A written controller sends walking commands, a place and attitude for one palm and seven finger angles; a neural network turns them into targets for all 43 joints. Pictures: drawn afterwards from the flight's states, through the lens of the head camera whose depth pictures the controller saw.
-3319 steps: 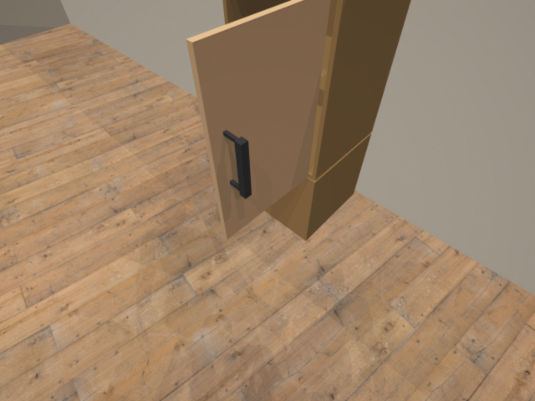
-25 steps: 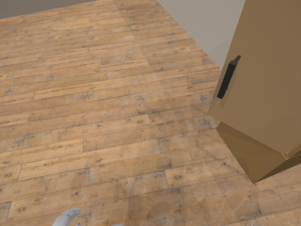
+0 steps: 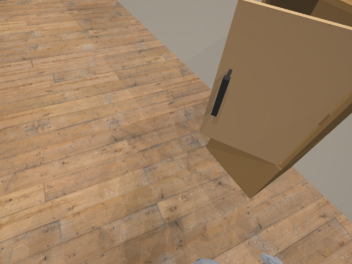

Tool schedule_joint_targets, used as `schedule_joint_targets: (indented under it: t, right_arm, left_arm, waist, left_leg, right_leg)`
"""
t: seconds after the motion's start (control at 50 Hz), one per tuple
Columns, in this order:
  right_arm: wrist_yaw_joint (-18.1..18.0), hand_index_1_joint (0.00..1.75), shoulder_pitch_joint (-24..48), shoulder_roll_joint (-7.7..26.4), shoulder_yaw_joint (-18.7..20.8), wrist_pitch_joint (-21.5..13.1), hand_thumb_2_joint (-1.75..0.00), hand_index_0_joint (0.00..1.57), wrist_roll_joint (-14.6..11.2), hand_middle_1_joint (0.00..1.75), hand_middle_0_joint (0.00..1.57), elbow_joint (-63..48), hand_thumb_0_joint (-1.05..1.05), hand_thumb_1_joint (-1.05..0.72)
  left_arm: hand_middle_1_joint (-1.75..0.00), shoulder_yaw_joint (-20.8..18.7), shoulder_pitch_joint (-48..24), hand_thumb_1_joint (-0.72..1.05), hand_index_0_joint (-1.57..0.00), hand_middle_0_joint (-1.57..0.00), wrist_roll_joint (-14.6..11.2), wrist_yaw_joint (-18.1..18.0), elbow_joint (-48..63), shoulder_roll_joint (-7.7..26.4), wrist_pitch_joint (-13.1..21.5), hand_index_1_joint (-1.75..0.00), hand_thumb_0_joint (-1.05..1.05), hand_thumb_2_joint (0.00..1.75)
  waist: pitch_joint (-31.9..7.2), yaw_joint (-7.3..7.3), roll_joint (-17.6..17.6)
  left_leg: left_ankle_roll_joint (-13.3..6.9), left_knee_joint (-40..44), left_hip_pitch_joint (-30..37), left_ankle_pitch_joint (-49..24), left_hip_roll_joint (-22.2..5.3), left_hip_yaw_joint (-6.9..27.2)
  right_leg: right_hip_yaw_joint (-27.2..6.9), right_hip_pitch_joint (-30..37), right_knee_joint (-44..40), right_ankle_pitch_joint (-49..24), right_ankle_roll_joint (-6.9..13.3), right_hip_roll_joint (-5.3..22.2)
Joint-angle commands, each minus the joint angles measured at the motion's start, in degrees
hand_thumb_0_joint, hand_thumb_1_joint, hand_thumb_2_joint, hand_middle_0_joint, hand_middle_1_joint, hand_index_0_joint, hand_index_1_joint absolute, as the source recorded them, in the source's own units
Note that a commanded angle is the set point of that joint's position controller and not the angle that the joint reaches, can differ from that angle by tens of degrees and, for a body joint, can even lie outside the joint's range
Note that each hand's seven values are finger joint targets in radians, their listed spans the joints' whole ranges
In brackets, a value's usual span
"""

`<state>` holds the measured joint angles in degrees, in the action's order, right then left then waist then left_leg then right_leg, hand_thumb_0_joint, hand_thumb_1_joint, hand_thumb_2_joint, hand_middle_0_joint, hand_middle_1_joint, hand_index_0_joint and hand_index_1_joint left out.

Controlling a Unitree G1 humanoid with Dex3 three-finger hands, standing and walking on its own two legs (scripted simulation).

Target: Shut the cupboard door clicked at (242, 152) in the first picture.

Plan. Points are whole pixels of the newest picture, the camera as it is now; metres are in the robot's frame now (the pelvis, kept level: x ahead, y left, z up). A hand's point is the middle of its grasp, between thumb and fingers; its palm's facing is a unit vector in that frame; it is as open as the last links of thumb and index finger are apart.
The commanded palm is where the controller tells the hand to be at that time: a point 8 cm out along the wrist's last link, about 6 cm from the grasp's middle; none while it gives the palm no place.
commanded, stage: turn to face it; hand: left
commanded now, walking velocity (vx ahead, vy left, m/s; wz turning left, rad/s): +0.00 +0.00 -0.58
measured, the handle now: (221, 93) +0.67 -0.11 -0.04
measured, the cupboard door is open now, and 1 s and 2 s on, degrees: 32 32 32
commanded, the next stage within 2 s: take the last steps up to it in 0.54 s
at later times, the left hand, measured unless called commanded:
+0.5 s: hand (128, 255) +0.15 +0.12 -0.15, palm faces -0.24 -0.94 -0.26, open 7.4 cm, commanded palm none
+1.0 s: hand (124, 243) +0.18 +0.14 -0.17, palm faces -0.35 -0.92 -0.17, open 7.4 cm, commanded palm none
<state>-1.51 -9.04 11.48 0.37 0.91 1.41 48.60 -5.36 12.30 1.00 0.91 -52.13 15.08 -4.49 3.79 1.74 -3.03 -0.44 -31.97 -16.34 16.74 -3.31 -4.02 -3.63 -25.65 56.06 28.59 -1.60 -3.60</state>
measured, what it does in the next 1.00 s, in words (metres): steps on the spot, turning right: right foot, then left foot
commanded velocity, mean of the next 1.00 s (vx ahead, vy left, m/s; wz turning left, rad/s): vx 0.09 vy -0.02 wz -0.26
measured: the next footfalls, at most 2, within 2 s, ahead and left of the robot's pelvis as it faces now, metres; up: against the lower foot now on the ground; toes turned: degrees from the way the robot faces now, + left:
right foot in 0.30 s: +0.02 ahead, -0.15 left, +0.00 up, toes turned -15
left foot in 0.72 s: +0.10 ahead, +0.07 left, +0.00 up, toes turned -15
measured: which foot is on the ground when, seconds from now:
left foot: down 0.00-0.30, up 0.32-0.70, down 0.72-1.00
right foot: up 0.00-0.28, down 0.30-0.72, up 0.74-1.00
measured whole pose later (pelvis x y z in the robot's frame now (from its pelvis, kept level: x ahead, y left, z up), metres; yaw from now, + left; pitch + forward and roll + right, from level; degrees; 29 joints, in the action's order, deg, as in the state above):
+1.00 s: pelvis +0.06 -0.02 +0.02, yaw -23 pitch +1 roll -2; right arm -2.0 -20.9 8.3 0.0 -1.9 1.8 58.0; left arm -4.7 13.3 1.4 1.5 -57.2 13.6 -2.7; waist 1.4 -0.8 -2.1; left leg -0.8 -20.1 -6.5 14.6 -3.6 -6.8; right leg 0.0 -28.1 56.9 17.2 -1.1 1.5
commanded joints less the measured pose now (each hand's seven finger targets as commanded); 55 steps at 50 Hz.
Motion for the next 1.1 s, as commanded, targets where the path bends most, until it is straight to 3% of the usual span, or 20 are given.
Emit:
schedule_joint_targets:
  t: [0.0,0.08,0.14,0.2,0.24,0.26,0.28,0.3,0.32,0.34,0.42,0.6,0.66,0.68,0.7,0.72,0.78,0.86,1.0,1.08]
  right_arm:
    - [-1.3,0.3,-1.2,11.2,3.2,-1.2,-0.9,0.2,0.5,0.3,0.2,-3.6,0.0,-0.9]
    - [-1.2,0.3,-6.7,11.9,3.9,-1.2,-0.9,0.2,0.4,0.3,0.2,-1.0,0.0,-0.9]
    - [-0.7,0.3,-7.6,12.6,4.4,-0.9,-0.9,0.2,0.5,0.3,0.2,0.0,0.0,-0.9]
    - [-0.1,0.3,-6.1,13.3,4.9,-0.6,-0.9,0.2,0.4,0.3,0.2,0.3,0.0,-0.9]
    - [0.1,0.3,-4.4,13.5,5.0,-0.4,-0.9,0.2,0.0,0.3,0.2,0.4,0.0,-0.9]
    - [0.4,0.3,-4.2,12.0,4.9,-0.4,-0.9,0.2,-0.6,0.3,0.2,0.2,0.0,-0.9]
    - [0.6,0.3,-2.5,6.7,3.7,-0.3,-0.9,0.2,-0.9,0.3,0.2,-2.2,0.0,-0.9]
    - [0.1,0.3,-0.6,7.7,3.3,0.6,-0.9,0.2,-0.7,0.3,0.2,-3.2,0.0,-0.9]
    - [0.0,0.3,-1.2,6.9,3.2,1.3,-0.9,0.2,-0.9,0.3,0.2,-2.5,0.0,-0.9]
    - [-0.2,0.3,-1.9,6.7,3.3,1.2,-0.9,0.2,-0.7,0.3,0.2,-1.3,0.0,-0.9]
    - [0.6,0.3,-5.3,6.8,3.3,1.3,-0.9,0.2,-0.3,0.3,0.2,2.1,0.0,-0.9]
    - [0.2,0.3,-2.9,4.8,2.9,0.5,-0.9,0.2,-0.8,0.3,0.2,1.9,0.0,-0.9]
    - [-0.2,0.3,-10.2,4.7,2.5,-0.7,-0.9,0.2,-0.6,0.3,0.2,4.7,0.0,-0.9]
    - [-0.3,0.3,-11.9,8.2,2.8,-1.6,-0.9,0.2,-0.1,0.3,0.2,5.2,0.0,-0.9]
    - [-0.5,0.3,-13.5,13.5,4.0,-1.5,-0.9,0.2,0.6,0.3,0.2,5.0,0.0,-0.9]
    - [-0.7,0.3,-14.1,14.5,4.0,-1.1,-0.9,0.2,1.1,0.3,0.2,4.3,0.0,-0.9]
    - [-1.0,0.3,-9.7,9.9,2.8,-2.0,-0.9,0.2,1.0,0.3,0.2,3.8,0.0,-0.9]
    - [-1.2,0.3,-13.1,7.7,2.2,-3.4,-0.9,0.2,0.4,0.3,0.2,5.9,0.0,-0.9]
    - [-0.7,0.3,-19.0,6.7,2.7,-3.5,-0.9,0.2,0.7,0.3,0.2,10.0,0.0,-0.9]
    - [-0.5,0.3,-17.4,7.8,3.2,-2.9,-0.9,0.2,0.8,0.3,0.2,10.9,0.0,-0.9]
  left_arm:
    - [-0.3,-1.3,-1.2,0.9,-0.2,-0.2,0.4,1.3,5.4,4.5,1.5,-0.3,0.0,0.9]
    - [-0.3,-0.5,-3.9,0.9,-0.2,-0.2,0.1,1.5,6.2,2.5,1.3,-0.3,0.0,0.9]
    - [-0.3,0.0,-5.9,0.9,-0.2,-0.2,0.1,1.5,6.6,1.9,1.5,-0.3,0.0,0.9]
    - [-0.3,0.3,-4.4,0.9,-0.2,-0.2,0.1,1.2,6.0,2.3,1.9,-0.3,0.0,0.9]
    - [-0.3,-0.1,0.1,0.9,-0.2,-0.2,0.2,1.0,4.5,3.4,2.4,-0.3,0.0,0.9]
    - [-0.3,-0.6,4.2,0.9,-0.2,-0.2,0.5,0.6,3.1,6.8,3.1,-0.3,0.0,0.9]
    - [-0.3,-1.8,6.6,0.9,-0.2,-0.2,1.1,-0.3,2.3,13.2,3.8,-0.3,0.0,0.9]
    - [-0.3,-1.8,9.0,0.9,-0.2,-0.2,0.2,-1.1,1.4,14.6,3.7,-0.3,0.0,0.9]
    - [-0.3,-1.4,7.0,0.9,-0.2,-0.2,0.1,-1.4,1.9,13.8,3.4,-0.3,0.0,0.9]
    - [-0.3,-1.5,2.6,0.9,-0.2,-0.2,0.4,-2.0,2.8,11.3,3.5,-0.3,0.0,0.9]
    - [-0.3,0.1,-2.8,0.9,-0.2,-0.2,0.1,-2.1,4.2,7.2,4.0,-0.3,0.0,0.9]
    - [-0.3,-0.6,0.5,0.9,-0.2,-0.2,0.8,-2.0,1.6,7.5,3.8,-0.3,0.0,0.9]
    - [-0.3,-0.2,-1.8,0.9,-0.2,-0.2,-0.1,-1.8,1.3,5.5,3.5,-0.3,0.0,0.9]
    - [-0.3,0.4,-0.4,0.9,-0.2,-0.2,-0.5,-1.5,1.7,2.3,3.3,-0.3,0.0,0.9]
    - [-0.3,1.0,0.5,0.9,-0.2,-0.2,-0.5,-1.0,2.2,-0.2,3.1,-0.3,0.0,0.9]
    - [-0.3,0.7,-1.9,0.9,-0.2,-0.2,0.1,-0.7,3.4,1.5,3.0,-0.3,0.0,0.9]
    - [-0.3,-0.3,-2.7,0.9,-0.2,-0.2,1.1,0.7,1.6,2.0,3.0,-0.3,0.0,0.9]
    - [-0.3,0.6,-0.2,0.9,-0.2,-0.2,0.7,1.0,-0.5,0.2,3.5,-0.3,0.0,0.9]
    - [-0.3,2.0,-6.5,0.9,-0.2,-0.2,0.5,1.1,0.4,-1.8,4.1,-0.3,0.0,0.9]
    - [-0.3,2.0,-5.4,0.9,-0.2,-0.2,0.3,1.0,-0.7,-2.1,4.5,-0.3,0.0,0.9]
  waist:
    - [-3.8,-1.18,14.0]
    - [-7.6,-3.34,14.3]
    - [-6.8,-4.24,15.7]
    - [-6.4,-3.38,17.3]
    - [-7.6,-0.57,13.6]
    - [-9.5,1.23,5.9]
    - [-8.3,2.83,-13.9]
    - [-8.3,4.15,-12.6]
    - [-6.3,2.47,-8.2]
    - [-5.9,0.48,-10.8]
    - [-6.7,-2.71,-6.6]
    - [-5.1,-0.76,-5.2]
    - [-6.1,-4.19,-3.3]
    - [-7.3,-4.14,7.4]
    - [-6.2,-4.64,21.1]
    - [-3.1,-5.9,18.1]
    - [1.8,-3.53,13.0]
    - [-1.6,-3.17,11.9]
    - [-0.1,-5.63,12.3]
    - [0.4,-4.62,13.7]
  left_leg:
    - [-6.3,12.8,8.2,-26.3,-15.2,7.5]
    - [-6.4,9.4,16.2,-34.5,-15.2,2.6]
    - [-6.2,8.6,13.7,-34.0,-15.7,0.5]
    - [-5.7,6.5,10.2,-29.7,-16.8,-0.1]
    - [-2.4,1.0,5.9,-23.4,-15.0,-2.8]
    - [0.7,-6.6,0.4,-14.8,-11.8,-5.3]
    - [4.2,-19.3,-15.3,15.7,-2.7,-8.4]
    - [4.1,-29.8,-16.7,21.8,-1.3,-1.1]
    - [3.6,-34.4,-17.5,18.4,-2.2,3.0]
    - [3.8,-36.1,-21.1,14.9,-2.4,4.4]
    - [5.0,-32.8,-14.2,5.1,-2.3,3.2]
    - [4.3,-10.6,-7.1,7.5,0.6,1.9]
    - [3.4,7.1,8.3,-5.6,1.0,1.7]
    - [1.2,13.6,13.6,-3.3,-6.3,10.1]
    - [-3.9,18.5,13.6,3.7,-18.0,24.8]
    - [-8.4,22.1,9.1,11.2,-22.3,29.7]
    - [-6.4,22.8,4.5,7.6,-16.0,20.0]
    - [-4.9,20.2,12.6,-9.5,-12.5,9.5]
    - [-7.5,17.5,15.7,-23.7,-13.9,5.0]
    - [-7.2,15.5,11.2,-18.3,-14.3,4.7]
  right_leg:
    - [2.6,-7.2,11.4,-2.0,-1.6,4.5]
    - [5.6,-6.4,2.8,-3.1,-2.0,4.9]
    - [7.7,-1.3,-5.4,-3.5,-1.2,4.5]
    - [8.9,5.2,-14.6,-5.3,0.1,4.0]
    - [9.5,14.5,-27.1,-17.0,1.1,3.5]
    - [3.7,22.7,-33.4,-25.7,2.8,8.1]
    - [-15.9,29.7,-36.6,-42.3,8.5,22.5]
    - [-19.2,24.7,-35.9,-52.4,13.8,27.8]
    - [-15.8,20.9,-37.1,-42.7,15.3,26.4]
    - [-15.8,22.1,-37.4,-39.0,14.2,22.7]
    - [-5.3,16.3,-36.5,-37.6,11.4,16.5]
    - [-12.2,16.3,-35.7,-35.7,13.4,17.5]
    - [-9.6,8.1,-32.1,-22.1,8.3,12.5]
    - [-5.6,2.3,-25.7,-10.7,5.4,6.8]
    - [2.9,-4.3,-13.8,2.5,2.5,0.6]
    - [2.2,-6.7,-4.1,5.3,2.5,1.3]
    - [0.8,-8.8,6.5,-4.3,2.0,4.3]
    - [2.4,-10.0,6.2,-11.0,1.0,4.5]
    - [6.8,-6.8,-9.5,-11.1,1.0,6.1]
    - [9.1,2.0,-18.0,-11.0,2.1,4.9]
